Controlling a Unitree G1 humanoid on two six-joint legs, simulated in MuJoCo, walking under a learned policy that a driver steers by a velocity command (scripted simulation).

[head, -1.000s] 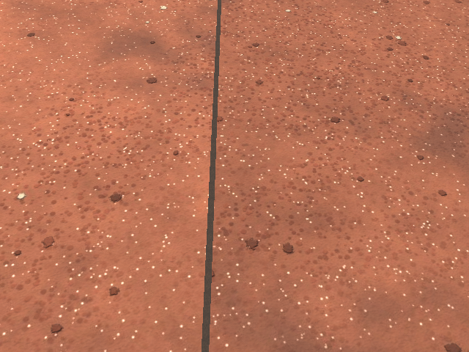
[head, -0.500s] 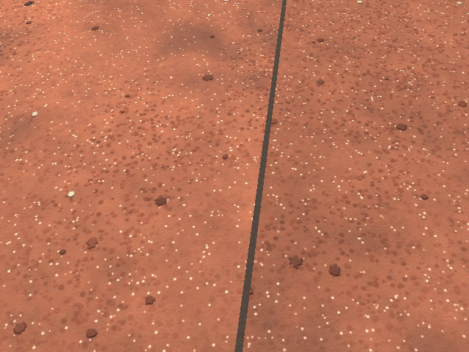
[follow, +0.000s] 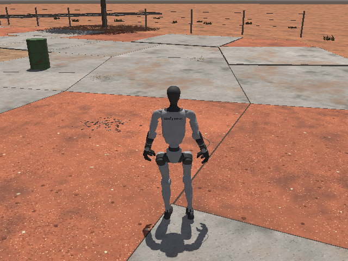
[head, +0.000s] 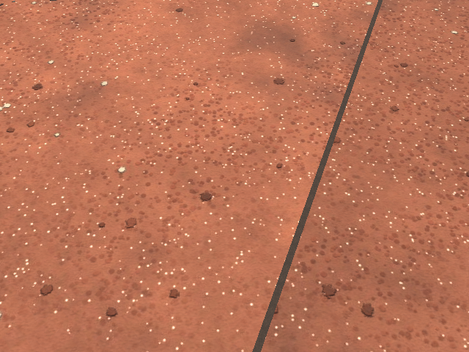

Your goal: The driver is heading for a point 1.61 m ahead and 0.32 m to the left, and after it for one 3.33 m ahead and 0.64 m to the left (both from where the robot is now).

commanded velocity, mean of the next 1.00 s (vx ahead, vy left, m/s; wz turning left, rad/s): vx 0.00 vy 0.00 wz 0.45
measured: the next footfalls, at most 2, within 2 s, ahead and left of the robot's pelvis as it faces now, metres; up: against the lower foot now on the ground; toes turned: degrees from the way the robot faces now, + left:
right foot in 0.10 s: +0.06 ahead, -0.12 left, +0.00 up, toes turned +8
left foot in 0.56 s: -0.03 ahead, +0.07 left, +0.00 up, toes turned +27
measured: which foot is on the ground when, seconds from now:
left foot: down 0.00-0.10, up 0.12-0.54, down 0.56-1.00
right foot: up 0.00-0.08, down 0.10-0.56, up 0.58-1.00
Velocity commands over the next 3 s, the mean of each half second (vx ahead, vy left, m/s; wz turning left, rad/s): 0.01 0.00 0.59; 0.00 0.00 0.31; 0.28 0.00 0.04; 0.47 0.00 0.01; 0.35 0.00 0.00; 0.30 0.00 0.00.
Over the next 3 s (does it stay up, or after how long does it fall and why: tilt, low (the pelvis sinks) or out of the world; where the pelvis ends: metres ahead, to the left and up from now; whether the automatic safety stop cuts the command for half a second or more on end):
stays up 0.72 0.23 -0.03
